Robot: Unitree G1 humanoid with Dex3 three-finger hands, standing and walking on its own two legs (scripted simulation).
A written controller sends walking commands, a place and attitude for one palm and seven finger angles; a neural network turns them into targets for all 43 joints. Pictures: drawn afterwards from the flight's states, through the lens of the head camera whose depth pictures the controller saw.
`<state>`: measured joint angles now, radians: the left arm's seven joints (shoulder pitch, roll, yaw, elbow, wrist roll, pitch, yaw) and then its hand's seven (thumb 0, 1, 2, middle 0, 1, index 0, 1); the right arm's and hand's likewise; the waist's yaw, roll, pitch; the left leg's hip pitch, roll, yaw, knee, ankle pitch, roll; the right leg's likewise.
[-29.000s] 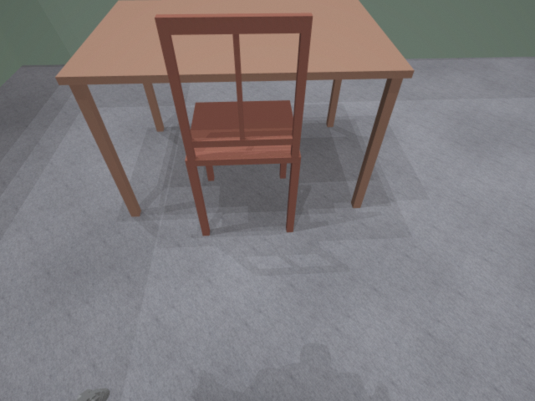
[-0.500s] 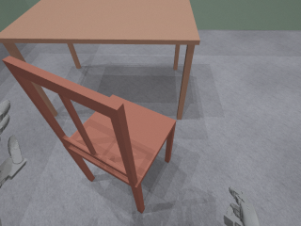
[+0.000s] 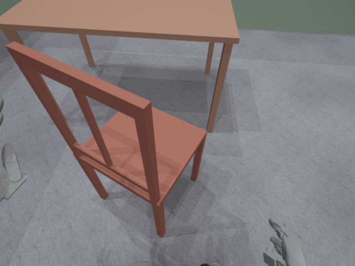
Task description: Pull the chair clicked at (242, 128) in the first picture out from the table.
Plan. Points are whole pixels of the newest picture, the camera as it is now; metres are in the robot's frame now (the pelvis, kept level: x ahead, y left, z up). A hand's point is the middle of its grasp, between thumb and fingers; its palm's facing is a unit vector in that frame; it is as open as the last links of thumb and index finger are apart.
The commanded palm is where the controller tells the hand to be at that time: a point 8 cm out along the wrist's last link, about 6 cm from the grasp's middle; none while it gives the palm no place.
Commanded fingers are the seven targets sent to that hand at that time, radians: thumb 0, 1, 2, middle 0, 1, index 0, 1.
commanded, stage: step back with the hand held close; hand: left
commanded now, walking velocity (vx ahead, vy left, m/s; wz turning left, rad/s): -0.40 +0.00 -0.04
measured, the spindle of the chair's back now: (96, 133) +0.46 +0.28 -0.03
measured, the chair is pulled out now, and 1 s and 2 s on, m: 0.53 0.53 0.53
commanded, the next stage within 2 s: stop stepping back and stand still in 0.62 s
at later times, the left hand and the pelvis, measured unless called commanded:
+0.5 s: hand out of the picture +0.14 +0.25 +0.18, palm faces +0.42 -0.74 -0.52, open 7.4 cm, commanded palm +0.08 +0.28 +0.19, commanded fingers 0.00 0.90 0.90 -0.20 -0.30 -0.20 -0.30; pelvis -0.06 -0.01 +0.00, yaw +0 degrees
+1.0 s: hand out of the picture +0.03 +0.22 +0.19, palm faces +0.36 -0.78 -0.51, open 7.4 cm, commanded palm -0.03 +0.27 +0.19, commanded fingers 0.00 0.90 0.90 -0.20 -0.30 -0.20 -0.30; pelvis -0.17 -0.03 +0.00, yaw -1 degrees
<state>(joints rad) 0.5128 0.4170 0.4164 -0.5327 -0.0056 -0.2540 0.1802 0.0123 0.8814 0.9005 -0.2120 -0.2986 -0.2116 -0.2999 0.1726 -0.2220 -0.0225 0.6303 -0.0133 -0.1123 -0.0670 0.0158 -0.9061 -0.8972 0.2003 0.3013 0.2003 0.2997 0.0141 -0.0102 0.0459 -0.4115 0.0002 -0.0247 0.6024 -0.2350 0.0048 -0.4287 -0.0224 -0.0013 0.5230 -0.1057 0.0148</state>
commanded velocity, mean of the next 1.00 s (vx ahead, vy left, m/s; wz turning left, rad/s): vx -0.20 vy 0.00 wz -0.04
